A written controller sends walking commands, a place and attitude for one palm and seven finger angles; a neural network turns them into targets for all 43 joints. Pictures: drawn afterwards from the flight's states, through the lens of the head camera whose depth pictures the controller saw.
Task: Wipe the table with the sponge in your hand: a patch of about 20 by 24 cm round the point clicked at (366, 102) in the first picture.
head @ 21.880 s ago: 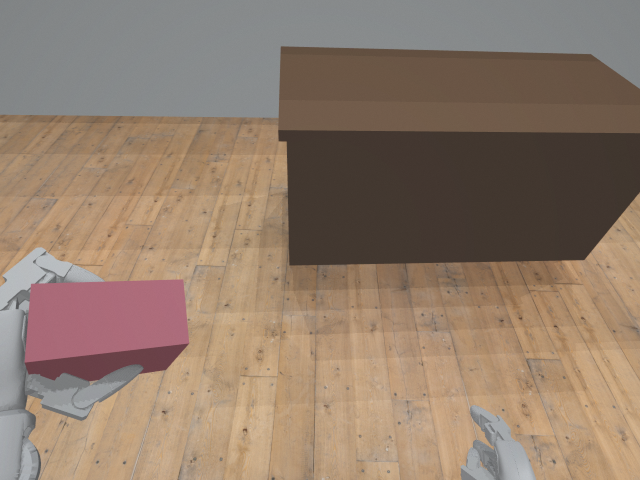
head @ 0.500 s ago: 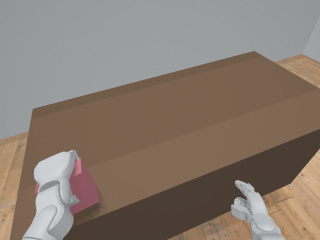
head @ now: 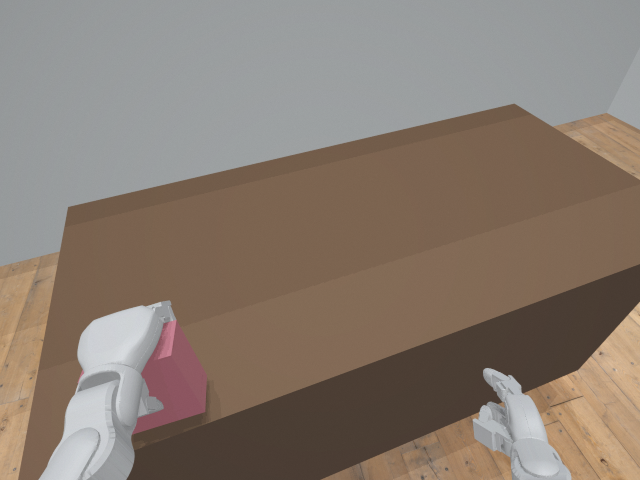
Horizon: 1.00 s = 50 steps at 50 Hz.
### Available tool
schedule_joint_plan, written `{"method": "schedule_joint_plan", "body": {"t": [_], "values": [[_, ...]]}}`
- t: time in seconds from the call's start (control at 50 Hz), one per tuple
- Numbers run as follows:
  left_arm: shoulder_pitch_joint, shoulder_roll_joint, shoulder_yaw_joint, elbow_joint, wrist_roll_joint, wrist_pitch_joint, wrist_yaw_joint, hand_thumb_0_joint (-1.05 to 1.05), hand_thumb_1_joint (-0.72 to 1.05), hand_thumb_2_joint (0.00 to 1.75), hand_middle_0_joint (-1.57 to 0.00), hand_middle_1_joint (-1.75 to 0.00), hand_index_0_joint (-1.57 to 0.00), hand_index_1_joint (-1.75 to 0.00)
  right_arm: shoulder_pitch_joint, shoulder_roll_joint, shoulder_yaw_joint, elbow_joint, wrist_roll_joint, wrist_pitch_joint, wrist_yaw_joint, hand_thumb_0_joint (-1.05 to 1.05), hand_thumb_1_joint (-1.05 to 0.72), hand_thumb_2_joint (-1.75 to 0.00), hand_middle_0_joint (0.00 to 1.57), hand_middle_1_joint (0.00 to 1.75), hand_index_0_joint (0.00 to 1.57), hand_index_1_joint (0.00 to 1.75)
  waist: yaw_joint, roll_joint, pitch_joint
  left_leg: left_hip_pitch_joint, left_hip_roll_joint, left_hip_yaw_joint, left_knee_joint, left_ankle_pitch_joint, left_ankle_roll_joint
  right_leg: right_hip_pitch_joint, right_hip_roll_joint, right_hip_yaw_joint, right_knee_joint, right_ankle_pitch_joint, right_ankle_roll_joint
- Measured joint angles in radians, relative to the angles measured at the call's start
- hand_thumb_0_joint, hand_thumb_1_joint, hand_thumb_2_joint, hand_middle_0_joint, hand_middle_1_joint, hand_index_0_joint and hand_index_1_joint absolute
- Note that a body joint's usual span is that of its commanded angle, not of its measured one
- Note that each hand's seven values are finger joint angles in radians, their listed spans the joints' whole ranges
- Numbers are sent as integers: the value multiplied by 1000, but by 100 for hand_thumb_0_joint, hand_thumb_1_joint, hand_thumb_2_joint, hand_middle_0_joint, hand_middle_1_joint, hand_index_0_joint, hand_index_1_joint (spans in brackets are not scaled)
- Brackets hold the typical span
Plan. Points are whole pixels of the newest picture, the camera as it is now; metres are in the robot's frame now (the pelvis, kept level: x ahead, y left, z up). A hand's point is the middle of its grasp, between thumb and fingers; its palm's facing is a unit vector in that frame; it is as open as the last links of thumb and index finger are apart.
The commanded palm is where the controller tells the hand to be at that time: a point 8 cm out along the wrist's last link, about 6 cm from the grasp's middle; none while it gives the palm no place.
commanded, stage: lower the sponge onto the table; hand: left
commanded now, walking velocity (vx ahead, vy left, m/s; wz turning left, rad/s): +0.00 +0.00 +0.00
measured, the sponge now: (156, 387) +0.21 +0.27 -0.02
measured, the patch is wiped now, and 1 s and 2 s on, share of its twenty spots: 0.00 0.00 0.25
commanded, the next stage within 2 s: wipe forward along the first lane in 0.90 s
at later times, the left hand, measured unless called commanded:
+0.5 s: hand (148, 350) +0.24 +0.27 +0.04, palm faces -0.03 -0.12 -0.99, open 10.3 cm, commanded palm +0.21 +0.28 +0.11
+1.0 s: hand (130, 361) +0.22 +0.29 +0.03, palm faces +0.01 -0.11 -0.99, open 10.4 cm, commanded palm +0.20 +0.28 +0.09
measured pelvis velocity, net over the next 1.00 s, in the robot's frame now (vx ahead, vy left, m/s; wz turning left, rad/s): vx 0.00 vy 0.01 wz -0.01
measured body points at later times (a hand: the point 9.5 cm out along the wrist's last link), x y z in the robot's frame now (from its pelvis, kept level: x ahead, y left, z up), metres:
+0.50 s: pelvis +0.00 +0.01 +0.00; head -0.01 -0.02 +0.45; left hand +0.24 +0.27 +0.09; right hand +0.26 -0.19 -0.07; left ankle +0.01 +0.10 -0.74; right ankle +0.00 -0.08 -0.74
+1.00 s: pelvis +0.00 +0.01 +0.00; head -0.02 -0.02 +0.45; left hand +0.22 +0.29 +0.08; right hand +0.25 -0.20 -0.08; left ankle +0.01 +0.10 -0.74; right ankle +0.00 -0.08 -0.74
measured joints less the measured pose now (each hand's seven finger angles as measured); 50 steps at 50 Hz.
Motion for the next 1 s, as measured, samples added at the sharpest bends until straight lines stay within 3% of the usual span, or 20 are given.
{"method": "schedule_joint_plan", "body": {"t": [0.04, 0.08, 0.16, 0.24, 0.3, 0.34, 0.4, 0.5, 0.54, 0.6, 0.68, 0.72, 0.76, 0.8, 0.9, 0.94, 1.0], "values": [[4, -2, -6, -18, 32, -52, 49, 0, -51, 102, -70, -131, -72, -130, 5, 8, -5, 10, -7, -8, -2, 1, -90, -90, 20, 29, 20, 30, 11, -2, -1, 2, 2, 5, 3, -4, 0, 2, 2, 5, 0, 0, 0], [-9, -1, -2, -21, 52, -60, 104, 0, -51, 102, -71, -131, -72, -130, 5, 16, -7, 21, -6, -10, 1, 1, -90, -90, 20, 29, 20, 30, 17, 1, -6, 4, 2, 9, 3, -4, 0, 3, 2, 9, 0, 1, 1], [-71, -5, 26, 20, 27, 39, 166, 0, -51, 102, -71, -131, -72, -130, -12, 31, 1, 46, 15, 4, 16, 1, -90, -90, 20, 29, 20, 30, 14, 9, -20, 10, -3, 15, -19, 7, 2, 2, -4, 16, -7, 6, 6], [-107, -14, 33, 49, -19, 188, 123, 0, -51, 102, -70, -131, -71, -130, -30, 34, 16, 42, 34, 27, 29, 1, -90, -90, 20, 29, 20, 30, -5, 15, -31, 11, -10, 11, -38, 20, 5, -1, -11, 13, -15, 10, 11], [-99, -25, -2, 51, -20, 233, 57, 0, -51, 102, -70, -132, -71, -131, -36, 24, 23, 18, 35, 35, 31, 1, -90, -90, 20, 30, 20, 30, -16, 19, -29, 6, -16, 3, -34, 21, 10, -2, -16, 5, -14, 8, 14], [-84, -35, -31, 47, -12, 216, 21, 0, -51, 102, -70, -132, -71, -131, -37, 16, 24, 5, 29, 35, 29, 1, -90, -90, 20, 30, 20, 30, -16, 17, -25, 2, -18, 0, -28, 18, 12, -4, -19, 1, -9, 4, 15], [-63, -45, -58, 41, 14, 140, 4, 0, -51, 102, -70, -132, -71, -130, -35, 11, 20, -4, 14, 29, 20, 1, -90, -90, 20, 30, 20, 30, -7, 7, -16, -2, -17, 0, -16, 10, 13, -7, -17, 1, -1, -1, 14], [-31, -34, -37, 14, 57, 17, 81, 0, -51, 102, -71, -131, -72, -130, -24, 21, 7, 7, -3, 14, 16, 1, -90, -90, 20, 29, 20, 30, 14, -9, -14, 2, -7, 9, -5, -4, 8, -2, -7, 11, 1, -5, 8], [-28, -27, -15, 14, 61, 18, 121, 0, -51, 102, -71, -131, -72, -130, -22, 25, 4, 16, 0, 14, 22, 1, -90, -90, 20, 29, 20, 30, 18, -8, -19, 5, -4, 13, -6, -6, 6, 1, -4, 15, -3, -4, 7], [-33, -20, 18, 28, 36, 76, 151, 0, -51, 102, -70, -131, -72, -130, -23, 27, 5, 26, 11, 24, 32, 1, -90, -90, 20, 29, 20, 30, 13, -4, -29, 8, -3, 16, -13, -5, 5, 2, -3, 19, -9, -2, 7], [-35, -17, 35, 60, -4, 171, 119, 0, -51, 102, -70, -131, -71, -130, -29, 20, 11, 25, 26, 43, 37, 1, -90, -90, 20, 29, 20, 30, -4, 1, -31, 4, -6, 10, -19, 0, 6, 0, -6, 14, -13, -1, 9], [-34, -20, 22, 74, -9, 187, 85, 0, -51, 102, -70, -132, -71, -130, -28, 14, 11, 17, 27, 46, 33, 1, -90, -90, 20, 30, 20, 30, -10, 2, -28, -4, -8, 3, -15, 1, 7, -5, -8, 6, -11, -1, 10], [-23, -25, 7, 72, -11, 168, 58, 0, -51, 102, -70, -132, -71, -131, -24, 7, 8, 8, 21, 41, 27, 1, -90, -90, 20, 30, 20, 30, -11, 2, -21, -11, -9, -1, -6, -1, 9, -10, -8, 2, -7, -2, 10], [-8, -27, -9, 62, 18, 124, 50, 0, -51, 102, -70, -132, -71, -131, -16, 4, 2, 4, 12, 31, 21, 1, -90, -90, 20, 30, 20, 30, -7, 0, -18, -19, -9, -2, 3, -4, 9, -15, -8, 0, -1, -4, 10], [29, -19, 4, 25, 41, -5, 105, -1, -51, 102, -70, -131, -71, -130, 6, 10, -15, 12, -3, 11, 15, 1, -90, -90, 20, 29, 20, 30, 11, 1, -29, -25, -6, 5, 18, -14, 8, -23, -4, 7, 12, -9, 9], [29, -27, 13, 32, 40, -13, 135, 0, -51, 102, -70, -131, -71, -130, 8, 16, -17, 21, 0, 10, 19, 1, -90, -90, 20, 29, 20, 30, 13, 1, -36, -26, -5, 8, 19, -14, 7, -27, -4, 10, 16, -10, 9], [17, -43, 17, 58, 33, 22, 164, 0, -51, 102, -70, -131, -71, -130, 6, 24, -14, 27, 9, 16, 27, 1, -90, -90, 20, 29, 20, 30, 8, 1, -42, -30, -5, 11, 16, -10, 7, -33, -4, 13, 19, -8, 10]]}}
